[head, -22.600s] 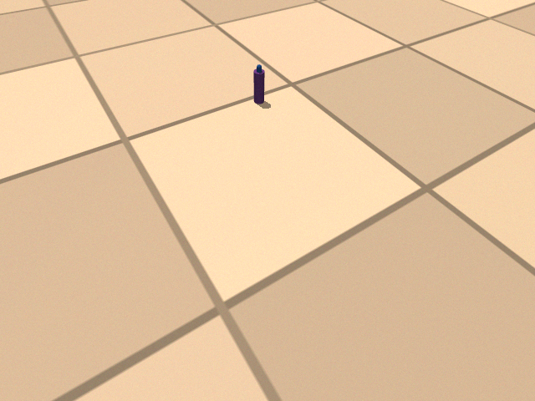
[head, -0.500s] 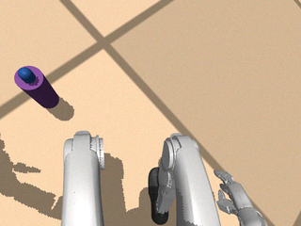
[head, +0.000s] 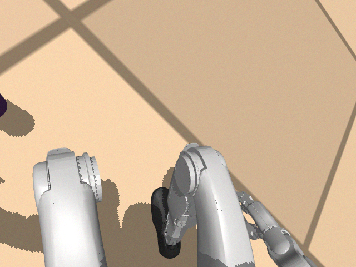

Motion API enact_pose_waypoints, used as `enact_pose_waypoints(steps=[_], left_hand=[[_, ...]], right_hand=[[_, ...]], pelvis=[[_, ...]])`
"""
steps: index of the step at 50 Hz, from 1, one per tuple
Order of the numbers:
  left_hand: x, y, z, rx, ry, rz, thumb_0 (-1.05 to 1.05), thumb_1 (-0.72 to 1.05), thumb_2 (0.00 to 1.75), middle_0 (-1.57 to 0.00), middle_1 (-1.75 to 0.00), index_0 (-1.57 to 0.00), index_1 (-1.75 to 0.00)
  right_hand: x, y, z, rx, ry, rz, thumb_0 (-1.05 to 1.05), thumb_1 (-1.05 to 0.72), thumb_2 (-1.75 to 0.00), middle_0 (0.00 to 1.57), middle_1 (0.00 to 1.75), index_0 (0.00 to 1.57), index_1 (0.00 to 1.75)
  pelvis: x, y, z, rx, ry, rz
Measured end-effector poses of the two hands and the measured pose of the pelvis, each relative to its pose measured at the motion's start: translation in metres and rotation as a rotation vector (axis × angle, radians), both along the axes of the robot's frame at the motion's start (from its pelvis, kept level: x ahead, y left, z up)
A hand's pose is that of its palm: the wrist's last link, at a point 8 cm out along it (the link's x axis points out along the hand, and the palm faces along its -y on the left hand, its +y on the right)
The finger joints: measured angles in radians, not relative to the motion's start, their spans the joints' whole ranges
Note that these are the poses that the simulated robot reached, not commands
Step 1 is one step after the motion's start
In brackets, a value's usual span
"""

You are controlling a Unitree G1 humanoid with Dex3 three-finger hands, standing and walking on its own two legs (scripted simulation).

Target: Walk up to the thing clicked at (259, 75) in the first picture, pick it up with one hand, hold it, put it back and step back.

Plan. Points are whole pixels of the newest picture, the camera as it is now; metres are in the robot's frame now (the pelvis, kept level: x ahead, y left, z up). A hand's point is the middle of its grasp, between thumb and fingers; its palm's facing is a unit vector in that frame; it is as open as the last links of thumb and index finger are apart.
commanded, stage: approach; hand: left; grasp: from the side
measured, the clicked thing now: out of the picture +0.44 +0.36 -0.19
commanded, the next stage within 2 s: close in in 0.10 s
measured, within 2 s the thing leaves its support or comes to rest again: neither
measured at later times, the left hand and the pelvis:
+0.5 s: hand out of the picture +0.40 +0.38 -0.19, palm faces +0.48 -0.88 +0.03, open 17.6 cm; pelvis -0.01 +0.01 -0.03, yaw -4 degrees
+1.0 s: hand out of the picture +0.42 +0.36 -0.19, palm faces +0.52 -0.85 +0.00, open 17.4 cm; pelvis -0.01 +0.01 -0.03, yaw -5 degrees
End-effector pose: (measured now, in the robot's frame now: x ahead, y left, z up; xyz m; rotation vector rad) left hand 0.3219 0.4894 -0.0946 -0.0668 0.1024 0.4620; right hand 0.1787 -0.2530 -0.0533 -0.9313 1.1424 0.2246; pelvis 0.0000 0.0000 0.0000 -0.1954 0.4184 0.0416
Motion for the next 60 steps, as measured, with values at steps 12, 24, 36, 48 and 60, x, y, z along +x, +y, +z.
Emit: enact_pose_waypoints(steps=[12,24,36,48,60], left_hand=[[0.018,-0.034,-0.073,-0.013,0.039,-0.033,-0.02,-0.61,0.05,-0.05,-0.12,-0.07,-0.10],[0.034,-0.071,-0.097,0.004,-0.010,0.040,-0.02,-0.61,0.03,-0.05,-0.13,-0.10,-0.10],[0.047,-0.079,-0.087,0.052,-0.012,0.019,-0.02,-0.61,0.03,-0.05,-0.13,-0.10,-0.09],[0.053,-0.095,-0.097,0.055,-0.032,0.079,-0.02,-0.59,0.08,-0.04,-0.13,-0.08,-0.09],[0.054,-0.097,-0.094,0.060,0.001,0.072,-0.01,-0.52,0.14,-0.03,-0.13,-0.07,-0.09]], right_hand=[[0.004,0.013,-0.005,-0.093,0.065,0.119,0.00,-0.90,-0.90,0.21,0.30,0.21,0.30],[0.001,0.023,0.004,-0.162,0.061,0.179,0.00,-0.91,-0.89,0.20,0.30,0.21,0.30],[-0.036,0.020,0.000,-0.150,0.132,0.107,0.00,-0.90,-0.89,0.20,0.30,0.21,0.30],[-0.042,0.015,-0.003,-0.151,0.172,0.079,0.00,-0.89,-0.89,0.21,0.30,0.21,0.30],[-0.032,0.010,-0.009,-0.134,0.166,0.071,0.00,-0.88,-0.89,0.20,0.30,0.21,0.30]], pelvis=[[0.000,0.007,-0.019,-0.048,-0.088,-0.029],[-0.010,0.012,-0.031,-0.085,-0.183,-0.045],[-0.015,0.018,-0.034,-0.099,-0.196,-0.051],[-0.013,0.014,-0.034,-0.092,-0.195,-0.055],[-0.010,0.012,-0.033,-0.082,-0.172,-0.054]])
